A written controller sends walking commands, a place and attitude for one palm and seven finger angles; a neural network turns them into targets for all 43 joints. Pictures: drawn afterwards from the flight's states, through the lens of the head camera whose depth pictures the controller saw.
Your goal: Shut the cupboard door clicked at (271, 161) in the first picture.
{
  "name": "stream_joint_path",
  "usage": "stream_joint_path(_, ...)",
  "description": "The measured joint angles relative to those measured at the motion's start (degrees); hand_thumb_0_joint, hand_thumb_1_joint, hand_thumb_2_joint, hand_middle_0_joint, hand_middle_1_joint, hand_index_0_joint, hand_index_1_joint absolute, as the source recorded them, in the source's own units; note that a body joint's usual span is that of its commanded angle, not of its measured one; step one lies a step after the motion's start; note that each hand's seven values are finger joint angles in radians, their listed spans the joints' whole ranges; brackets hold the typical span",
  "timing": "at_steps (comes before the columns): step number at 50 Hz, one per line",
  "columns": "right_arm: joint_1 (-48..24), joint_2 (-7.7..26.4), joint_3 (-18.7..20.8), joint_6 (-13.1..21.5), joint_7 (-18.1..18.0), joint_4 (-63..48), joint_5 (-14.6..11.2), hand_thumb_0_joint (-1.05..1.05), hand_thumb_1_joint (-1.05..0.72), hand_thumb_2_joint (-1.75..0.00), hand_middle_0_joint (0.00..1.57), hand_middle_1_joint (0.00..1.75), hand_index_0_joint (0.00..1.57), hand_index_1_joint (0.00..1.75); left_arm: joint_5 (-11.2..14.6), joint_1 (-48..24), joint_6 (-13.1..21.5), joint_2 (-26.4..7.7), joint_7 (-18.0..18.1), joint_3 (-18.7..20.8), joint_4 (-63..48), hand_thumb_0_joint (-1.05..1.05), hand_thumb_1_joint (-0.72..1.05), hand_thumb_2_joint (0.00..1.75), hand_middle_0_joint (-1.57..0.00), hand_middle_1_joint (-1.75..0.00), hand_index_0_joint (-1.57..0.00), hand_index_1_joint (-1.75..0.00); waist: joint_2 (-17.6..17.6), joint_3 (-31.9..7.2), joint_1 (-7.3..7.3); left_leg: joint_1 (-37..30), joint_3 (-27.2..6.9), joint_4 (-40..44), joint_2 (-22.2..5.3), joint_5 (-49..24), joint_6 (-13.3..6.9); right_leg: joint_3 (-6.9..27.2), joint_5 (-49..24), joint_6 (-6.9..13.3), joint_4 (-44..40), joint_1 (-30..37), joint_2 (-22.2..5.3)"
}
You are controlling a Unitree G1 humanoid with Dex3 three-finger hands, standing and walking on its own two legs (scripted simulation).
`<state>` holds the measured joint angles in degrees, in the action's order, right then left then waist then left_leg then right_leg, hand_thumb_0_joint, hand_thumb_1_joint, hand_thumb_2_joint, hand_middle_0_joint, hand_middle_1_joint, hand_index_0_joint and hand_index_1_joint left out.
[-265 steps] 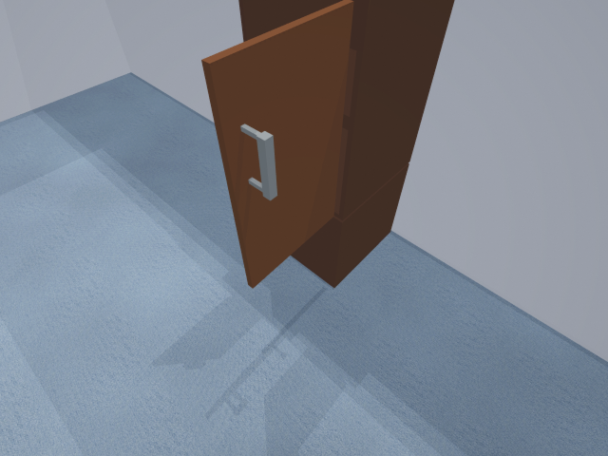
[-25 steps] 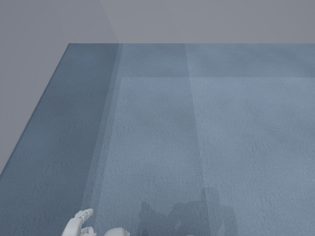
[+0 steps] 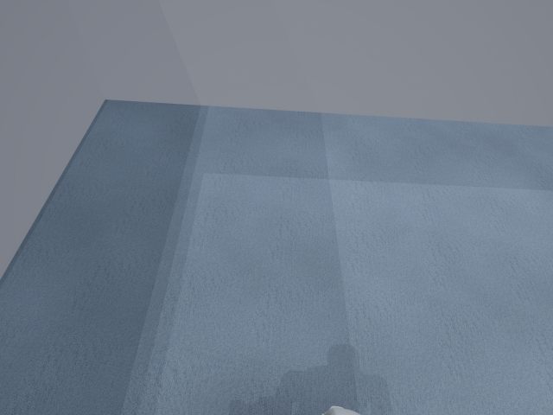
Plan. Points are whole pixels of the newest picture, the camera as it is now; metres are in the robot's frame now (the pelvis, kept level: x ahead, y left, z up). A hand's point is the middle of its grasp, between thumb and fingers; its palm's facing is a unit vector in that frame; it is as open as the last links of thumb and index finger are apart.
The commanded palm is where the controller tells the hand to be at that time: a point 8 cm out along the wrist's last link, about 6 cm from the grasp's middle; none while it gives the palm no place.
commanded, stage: walk to a spot facing it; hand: left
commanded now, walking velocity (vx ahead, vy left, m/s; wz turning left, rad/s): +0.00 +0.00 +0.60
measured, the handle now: out of the picture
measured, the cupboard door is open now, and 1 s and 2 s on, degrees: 91 91 91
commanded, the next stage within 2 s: none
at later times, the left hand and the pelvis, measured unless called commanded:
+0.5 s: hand out of the picture +0.09 +0.20 -0.20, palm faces +0.34 -0.91 -0.21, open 7.3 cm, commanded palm none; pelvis +0.09 -0.01 -0.03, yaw +19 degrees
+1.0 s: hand out of the picture +0.10 +0.15 -0.16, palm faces +0.55 -0.79 -0.27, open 7.4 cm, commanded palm none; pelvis +0.15 -0.06 -0.01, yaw +37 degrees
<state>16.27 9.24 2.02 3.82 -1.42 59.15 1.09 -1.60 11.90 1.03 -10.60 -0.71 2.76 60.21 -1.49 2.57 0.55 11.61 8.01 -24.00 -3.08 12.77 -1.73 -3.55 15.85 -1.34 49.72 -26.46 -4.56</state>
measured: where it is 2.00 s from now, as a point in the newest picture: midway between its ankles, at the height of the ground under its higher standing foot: outside the picture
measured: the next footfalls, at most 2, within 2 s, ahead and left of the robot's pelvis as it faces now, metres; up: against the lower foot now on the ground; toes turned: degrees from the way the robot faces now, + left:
right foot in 0.12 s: +0.13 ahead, -0.14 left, +0.00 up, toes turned -1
left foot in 0.48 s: +0.13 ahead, +0.11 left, +0.00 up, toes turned +27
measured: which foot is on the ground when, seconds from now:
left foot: down 0.00-0.14, up 0.16-0.46, down 0.48-0.84, up 0.86-1.00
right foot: up 0.00-0.10, down 0.12-0.46, up 0.48-0.82, down 0.84-1.00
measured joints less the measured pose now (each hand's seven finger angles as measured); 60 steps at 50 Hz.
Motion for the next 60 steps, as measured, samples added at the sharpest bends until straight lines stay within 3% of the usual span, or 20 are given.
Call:
stream_joint_path(6, 5.24, -0.93, 0.01, -3.68, 0.52, 3.18, -0.16, -0.01, -0.93, -0.9, 0.2, 0.3, 0.2, 0.3, 0.33, -4.7, 0.22, -0.01, 0.3, -0.19, -2.74, 0.01, 0.93, 0.9, -0.19, -0.3, -0.19, -0.3, 0.14, 0.25, 2.0, 0.03, -4.66, -5.35, 1.1, 5.31, 2.15, -1.7, -5.24, -0.79, -17.08, 6.94, 1.18)
stream_joint_path(7, 5.89, -1.04, 0.11, -4.21, 0.71, 3.36, -0.36, 0.0, -0.92, -0.9, 0.2, 0.3, 0.2, 0.3, 0.26, -4.92, 0.67, -0.02, 0.45, -0.14, -3.2, 0.01, 0.92, 0.9, -0.19, -0.3, -0.19, -0.3, -0.11, -0.08, 1.95, 0.94, -5.04, -7.71, 1.54, 6.83, 2.61, -2.08, -3.05, 0.68, -18.41, 8.21, 0.85)
stream_joint_path(10, 4.47, -0.31, 0.79, -6.02, 0.93, 3.66, -0.53, 0.0, -0.92, -0.9, 0.2, 0.3, 0.2, 0.3, 0.24, -5.89, 1.47, 1.26, 1.12, -0.45, -3.86, 0.01, 0.92, 0.9, -0.19, -0.3, -0.19, -0.3, 1.69, 0.89, 2.56, 7.32, -5.67, -24.77, 1.24, 17.31, 4.07, -4.85, 1.25, 2.26, -15.97, 8.89, 0.37)
stream_joint_path(12, 2.87, -0.12, 1.04, -6.63, 1.16, 3.13, -0.64, 0.0, -0.91, -0.9, 0.2, 0.3, 0.2, 0.29, 0.26, -5.63, 1.4, 1.62, 1.65, -0.62, -4.38, 0.0, 0.92, 0.9, -0.2, -0.3, -0.2, -0.3, 1.33, 1.35, 2.5, 11.26, -4.64, -34.1, 1.0, 17.99, 4.81, -6.34, 1.01, 1.98, -17.09, 10.71, -0.54)
stream_joint_path(14, 1.04, 0.08, 1.17, -7.02, 1.52, 1.98, -0.65, 0.0, -0.91, -0.9, 0.2, 0.3, 0.2, 0.29, 0.2, -4.85, 1.06, 1.65, 1.98, -0.61, -4.59, 0.0, 0.91, 0.9, -0.2, -0.3, -0.2, -0.3, 0.5, 1.23, 2.34, 13.66, -3.46, -36.51, 0.43, 16.74, 5.37, -7.75, 1.03, 1.89, -18.62, 12.47, -1.43)
stream_joint_path(21, -6.64, 2.01, 1.64, -6.98, 2.73, -3.93, -0.45, 0.0, -0.91, -0.9, 0.19, 0.3, 0.2, 0.29, -0.28, -2.81, -0.21, -1.27, 1.95, 0.44, -5.26, -0.01, 0.93, 0.9, -0.2, -0.3, -0.2, -0.3, -1.7, 1.82, 0.48, 13.06, -0.22, -21.28, -0.6, 9.91, 5.17, -12.7, 3.9, 0.34, -17.41, 14.96, -4.18)
stream_joint_path(23, -8.29, 3.26, 1.7, -6.49, 3.02, -6.0, -0.29, 0.0, -0.91, -0.9, 0.19, 0.3, 0.2, 0.29, -0.09, -1.45, -0.77, -2.11, 1.64, 0.61, -5.49, 0.0, 0.92, 0.9, -0.2, -0.3, -0.2, -0.3, -1.73, 1.83, 0.09, 10.34, 0.38, -13.91, -0.23, 3.89, 4.42, -13.62, 6.46, -0.58, -13.49, 14.18, -5.16)
stream_joint_path(24, -8.83, 4.07, 1.86, -5.92, 3.08, -7.11, -0.06, 0.0, -0.91, -0.9, 0.19, 0.3, 0.2, 0.29, 0.17, -0.7, -1.29, -2.44, 1.44, 0.72, -5.65, 0.0, 0.92, 0.9, -0.2, -0.3, -0.2, -0.3, -1.21, 1.35, 0.19, 10.52, -0.35, -12.83, -0.22, 0.35, 2.14, -13.09, 8.59, -1.48, -9.13, 12.38, -5.27)
stream_joint_path(26, -10.14, 4.46, 1.86, -5.04, 2.73, -8.35, 0.04, 0.0, -0.91, -0.9, 0.19, 0.3, 0.2, 0.29, 0.23, -0.5, -2.99, -3.78, 1.56, 1.0, -5.64, 0.0, 0.92, 0.9, -0.2, -0.3, -0.2, -0.3, -1.77, 1.43, 0.02, 12.39, -0.98, -16.39, 0.36, 2.96, -0.57, -7.11, 15.42, -2.5, 3.2, 7.1, -4.0)
stream_joint_path(28, -10.32, 4.55, 1.65, -4.66, 2.19, -9.16, 0.09, 0.0, -0.91, -0.9, 0.19, 0.3, 0.2, 0.29, 0.17, -0.91, -4.0, -4.74, 1.7, 1.45, -5.43, 0.0, 0.92, 0.9, -0.2, -0.3, -0.2, -0.3, -1.85, 1.2, -0.21, 12.5, -1.97, -16.12, 0.68, 4.58, -0.94, -2.77, 15.36, -3.05, 12.8, 2.39, -2.04)
stream_joint_path(30, -10.13, 4.63, 1.42, -4.66, 1.72, -9.41, 0.13, 0.0, -0.91, -0.9, 0.2, 0.3, 0.2, 0.29, 0.11, -1.61, -4.2, -5.21, 1.48, 1.74, -5.74, 0.01, 0.92, 0.9, -0.19, -0.3, -0.19, -0.3, -1.62, 1.28, -0.5, 11.56, -3.13, -13.46, 1.08, 3.3, -0.08, -0.43, 11.99, -3.47, 16.62, -0.5, -1.07)
stream_joint_path(36, -8.94, 4.61, 1.05, -5.53, 1.86, -8.79, 0.22, 0.0, -0.91, -0.9, 0.2, 0.3, 0.2, 0.3, 0.31, -2.9, -3.73, -4.7, 0.92, 1.39, -8.5, 0.01, 0.91, 0.9, -0.19, -0.3, -0.19, -0.3, 0.6, 1.99, -0.73, 9.22, -7.12, -7.06, 1.65, -0.43, 0.65, 2.13, 8.78, -3.75, 7.25, -0.68, 0.38)
stream_joint_path(42, -6.97, 4.08, 1.75, -7.16, 2.37, -8.35, -0.05, 0.0, -0.9, -0.9, 0.2, 0.3, 0.2, 0.3, 0.53, -2.93, -2.43, -3.67, 0.84, 0.47, -10.77, 0.01, 0.91, 0.9, -0.19, -0.3, -0.19, -0.3, 2.38, 1.83, 0.37, 11.21, -11.94, -9.54, 2.85, 0.29, 3.14, 1.45, 4.02, -2.51, -14.54, 8.21, 2.42)
stream_joint_path(44, -6.98, 4.38, 2.34, -7.84, 2.54, -7.86, -0.3, 0.0, -0.9, -0.9, 0.2, 0.3, 0.2, 0.3, 0.07, -2.6, -1.57, -2.86, 1.22, 0.12, -10.95, 0.01, 0.91, 0.9, -0.19, -0.3, -0.19, -0.3, 2.74, 2.2, 0.06, 14.18, -12.03, -17.81, 3.67, 9.06, 3.71, 0.26, 1.92, 0.9, -14.97, 8.49, 1.75)
stream_joint_path(47, -7.31, 5.06, 3.02, -8.81, 2.88, -6.77, -0.19, 0.0, -0.91, -0.9, 0.2, 0.3, 0.2, 0.3, 0.06, -1.52, -1.52, -1.06, 1.69, -0.72, -10.5, 0.01, 0.91, 0.9, -0.2, -0.3, -0.2, -0.3, 3.44, 2.81, 0.5, 18.87, -9.96, -35.83, 3.92, 13.16, 4.53, -2.06, 3.72, 1.46, -15.53, 10.48, 0.55)
stream_joint_path(49, -7.56, 4.94, 2.97, -8.93, 3.11, -6.35, -0.24, 0.0, -0.91, -0.9, 0.2, 0.3, 0.2, 0.3, 0.09, -0.76, -1.5, -0.39, 1.87, -1.01, -10.03, 0.01, 0.91, 0.9, -0.2, -0.3, -0.2, -0.3, 2.79, 3.12, 0.86, 19.52, -7.88, -40.48, 3.07, 12.35, 5.42, -3.37, 3.29, 1.33, -17.67, 12.27, -0.36)
stream_joint_path(53, -8.36, 4.29, 2.4, -8.83, 3.4, -6.05, -0.53, 0.0, -0.91, -0.9, 0.2, 0.3, 0.2, 0.29, 0.01, 0.21, -0.97, 0.14, 1.81, -1.39, -9.32, 0.01, 0.91, 0.9, -0.2, -0.3, -0.2, -0.3, 0.6, 3.93, 0.68, 16.11, -4.67, -33.2, 1.85, 12.56, 6.27, -6.14, 2.83, 1.17, -20.18, 14.79, -2.34)
stream_joint_path(57, -10.13, 3.97, 1.81, -8.62, 3.56, -6.25, -0.74, 0.0, -0.91, -0.9, 0.2, 0.3, 0.2, 0.29, -0.17, 1.03, -0.82, -0.74, 1.72, -0.95, -8.92, 0.01, 0.91, 0.9, -0.2, -0.3, -0.2, -0.3, -0.85, 4.6, -0.45, 11.55, -2.51, -22.0, 1.66, 12.01, 5.61, -9.15, 4.52, 0.52, -18.61, 15.31, -3.75)
stream_joint_path(60, -11.19, 4.22, 1.38, -7.68, 3.61, -7.42, -0.62, 0.0, -0.91, -0.9, 0.2, 0.3, 0.2, 0.29, 0.18, 2.12, -1.17, -1.99, 1.44, -0.37, -8.48, 0.01, 0.91, 0.9, -0.2, -0.3, -0.2, -0.3, -1.49, 4.31, -0.83, 6.78, -1.01, -11.24, 2.09, 4.32, 4.1, -11.13, 7.56, -0.51, -13.39, 13.89, -5.03)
